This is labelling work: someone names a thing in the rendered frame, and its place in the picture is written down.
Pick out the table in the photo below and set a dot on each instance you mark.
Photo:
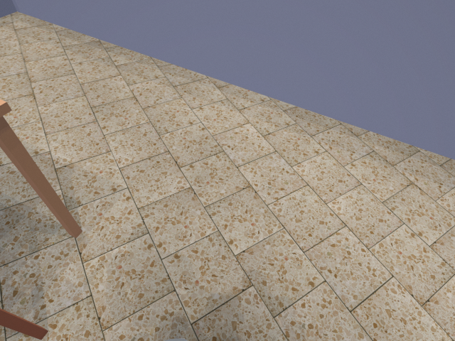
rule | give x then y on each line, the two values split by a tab
19	156

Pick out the chair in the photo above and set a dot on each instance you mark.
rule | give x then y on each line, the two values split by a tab
19	324

